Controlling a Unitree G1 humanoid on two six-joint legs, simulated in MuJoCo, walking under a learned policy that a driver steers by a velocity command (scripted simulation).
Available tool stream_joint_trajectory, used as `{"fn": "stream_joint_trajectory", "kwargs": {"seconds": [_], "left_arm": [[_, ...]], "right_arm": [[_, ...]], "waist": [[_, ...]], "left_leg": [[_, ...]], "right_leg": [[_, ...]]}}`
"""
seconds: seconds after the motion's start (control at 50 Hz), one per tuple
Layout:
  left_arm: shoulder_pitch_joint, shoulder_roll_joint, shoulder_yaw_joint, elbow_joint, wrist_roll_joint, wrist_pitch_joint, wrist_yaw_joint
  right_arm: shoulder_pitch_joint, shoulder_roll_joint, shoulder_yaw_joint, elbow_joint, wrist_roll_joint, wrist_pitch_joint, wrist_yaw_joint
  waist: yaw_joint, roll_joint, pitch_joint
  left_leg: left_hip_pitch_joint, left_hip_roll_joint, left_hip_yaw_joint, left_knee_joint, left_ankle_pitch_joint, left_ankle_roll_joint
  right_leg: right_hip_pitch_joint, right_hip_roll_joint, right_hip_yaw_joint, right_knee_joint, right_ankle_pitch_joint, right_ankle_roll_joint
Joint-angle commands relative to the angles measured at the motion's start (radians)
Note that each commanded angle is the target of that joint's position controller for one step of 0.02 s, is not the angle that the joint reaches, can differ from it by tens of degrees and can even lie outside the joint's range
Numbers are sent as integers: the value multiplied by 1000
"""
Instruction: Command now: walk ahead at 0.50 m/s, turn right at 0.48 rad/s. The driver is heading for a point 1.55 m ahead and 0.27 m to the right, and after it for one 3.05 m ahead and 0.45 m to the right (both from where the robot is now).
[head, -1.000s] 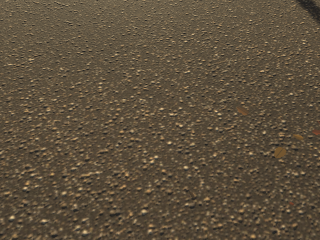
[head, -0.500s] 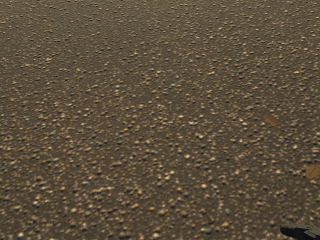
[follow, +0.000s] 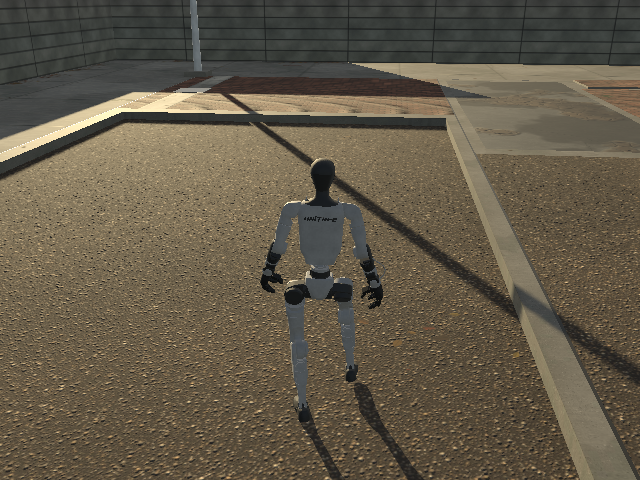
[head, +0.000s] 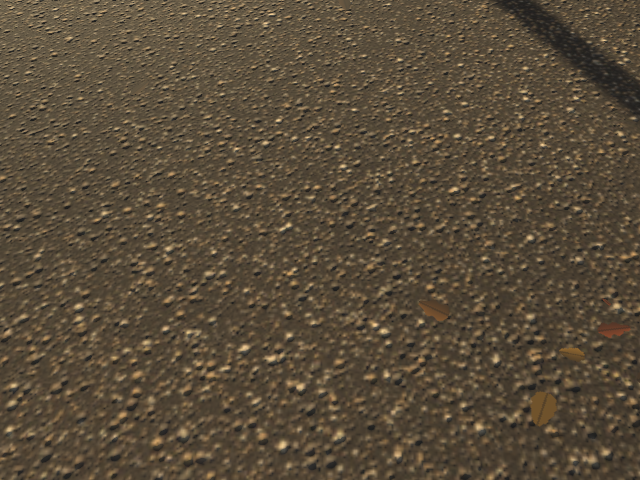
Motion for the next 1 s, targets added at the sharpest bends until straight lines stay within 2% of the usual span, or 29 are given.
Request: {"fn": "stream_joint_trajectory", "kwargs": {"seconds": [0.02, 0.06, 0.1, 0.14, 0.16, 0.18, 0.2, 0.22, 0.24, 0.26, 0.28, 0.3, 0.36, 0.46, 0.52, 0.56, 0.62, 0.64, 0.66, 0.68, 0.7, 0.72, 0.74, 0.76, 0.78, 0.82, 0.86, 0.92, 1.0], "left_arm": [[-109, 24, -6, -102, 1, -14, -23], [-151, 32, -5, -139, 0, -13, -36], [-143, 53, 5, -165, -1, -10, -47], [-18, 106, 36, -154, -3, -2, -49], [138, 156, 67, -118, -6, 0, -40], [297, 244, 104, -85, -8, 12, -18], [261, 335, 115, -95, -12, 6, -15], [282, 246, 88, -127, 0, -10, -21], [248, 193, 73, -122, 8, -22, -23], [187, 170, 66, -129, 4, -29, -22], [120, 139, 58, -143, 5, -30, -19], [82, 115, 48, -163, 18, -31, -14], [81, 133, 52, -170, 10, -34, 0], [147, 165, 63, -152, 2, -20, 28], [198, 161, 62, -129, 0, -16, 29], [225, 142, 56, -111, -1, -14, 31], [221, 146, 58, -98, 7, -5, 33], [201, 134, 54, -102, 8, -1, 33], [188, 103, 41, -116, 16, 1, 33], [262, 60, 23, -133, 30, -3, 37], [399, 36, 14, -108, 8, -10, 36], [353, 129, 31, -91, -2, -7, 38], [240, 156, 40, -110, -3, 1, 40], [171, 150, 39, -125, 10, 10, 44], [145, 133, 39, -139, 22, 16, 45], [178, 71, 27, -131, 20, 32, 44], [174, 33, 14, -133, 21, 38, 49], [143, 36, 10, -130, 22, 46, 51], [82, 55, 18, -132, 26, 61, 49]], "right_arm": [[-19, -167, -37, -53, 12, 1, -12], [9, -180, -42, -39, 22, 22, -14], [-3, -201, -48, -41, 29, 41, -19], [-29, -226, -54, -55, 31, 60, -28], [-48, -221, -50, -63, 35, 68, -33], [-26, -181, -32, -82, 15, 60, -36], [66, -34, 13, -134, -11, 29, -18], [-40, -117, 4, -142, 26, -12, -3], [-130, -158, -7, -173, 59, -34, 5], [-141, -147, -3, -174, 49, -45, 0], [-140, -152, -9, -163, 23, -45, -7], [-120, -160, -15, -158, 14, -34, -7], [-108, -130, -12, -165, -2, -2, -6], [-289, -80, 10, -218, 0, 2, -2], [-352, -88, 12, -235, 15, -9, 13], [-361, -108, 6, -239, 15, -19, 23], [-311, -137, -8, -231, 14, -30, 27], [-237, -155, -20, -210, 3, -35, 22], [-134, -190, -33, -194, -17, -42, 18], [-14, -260, -47, -186, -39, -44, 17], [51, -261, -54, -140, -23, -26, 30], [39, -182, -32, -151, 14, -19, 34], [-33, -139, -17, -164, 15, -11, 31], [-93, -108, -1, -169, 6, -5, 31], [-129, -88, 8, -163, 1, -4, 30], [-164, -67, 19, -141, -9, -4, 30], [-178, -98, 12, -120, -10, 2, 23], [-177, -139, 2, -94, 2, 22, 13], [-185, -129, 13, -64, 11, 46, 12]], "waist": [[-17, 48, 62], [-23, 55, 67], [5, 82, 38], [88, 121, -61], [177, 108, -142], [234, 2, -242], [102, -236, -327], [177, -106, -415], [186, -61, -275], [140, 19, -185], [98, 44, -129], [64, 23, -115], [37, 21, -85], [100, -25, -37], [135, -46, -35], [139, -52, -33], [104, -89, -28], [59, -87, -54], [9, -63, -160], [4, 106, -327], [34, 374, -421], [9, 224, -344], [1, 135, -228], [17, 76, -156], [45, 75, -122], [89, 138, -119], [96, 165, -144], [81, 159, -192], [74, 141, -139]], "left_leg": [[-52, 305, -49, -86, 300, 130], [46, 334, -36, -37, 366, 118], [104, 350, -13, 53, 592, 97], [110, 340, 13, 274, 905, 70], [30, 306, 38, 483, 904, 38], [-211, 261, 41, 791, 608, -8], [-662, 40, -71, 1121, -333, -70], [-774, 37, -290, 1213, -377, -48], [-847, 83, -297, 1190, -281, -22], [-818, 127, -292, 1104, -194, -12], [-755, 158, -289, 1016, -145, -20], [-684, 178, -298, 978, -111, -27], [-635, 175, -271, 858, -58, -78], [-582, 109, -245, 479, 252, -120], [-528, 84, -244, 363, 348, -109], [-538, 89, -261, 317, 326, -84], [-502, 84, -247, 287, 195, -30], [-404, 62, -219, 238, 206, -3], [-212, 122, -256, 264, 337, 41], [122, 313, -484, 334, 568, 147], [310, 479, -849, 233, 559, 291], [249, 464, -844, 201, 429, 263], [124, 430, -689, 200, 470, 227], [-1, 382, -571, 188, 589, 208], [-93, 350, -502, 175, 667, 194], [-198, 281, -392, 138, 742, 175], [-222, 269, -336, 129, 833, 188], [-220, 268, -300, 124, 777, 181], [-261, 257, -313, 122, 417, 152]], "right_leg": [[22, 9, -54, -109, 53, -13], [-15, 22, -77, -148, -15, -34], [31, 63, -118, -168, -115, -65], [216, 143, -175, -160, -215, -112], [438, 188, -179, -220, -171, -149], [748, 87, 16, -243, -163, -208], [1059, -151, 594, -345, -350, -396], [1114, -199, 763, -473, -409, -410], [1026, -174, 615, -492, -326, -361], [880, -129, 490, -488, -216, -328], [747, -91, 397, -497, -103, -305], [662, -67, 348, -519, -22, -300], [539, -33, 264, -559, 105, -308], [450, 57, 165, -551, 4, -234], [472, 33, 197, -532, -86, -212], [552, -3, 238, -485, -99, -204], [640, -46, 285, -410, 12, -184], [650, -6, 262, -315, 177, -158], [610, 54, 219, -139, 234, -118], [389, 158, 156, 164, -42, -55], [134, 274, 116, 449, -670, 10], [57, 223, 176, 546, -661, 18], [33, 191, 148, 553, -594, 26], [55, 157, 113, 508, -552, 35], [97, 117, 95, 431, -513, 37], [223, 85, 53, 268, -467, 48], [292, 87, 17, 113, -426, 67], [397, 90, -6, -55, -278, 69], [489, 98, -22, -236, -176, 41]]}}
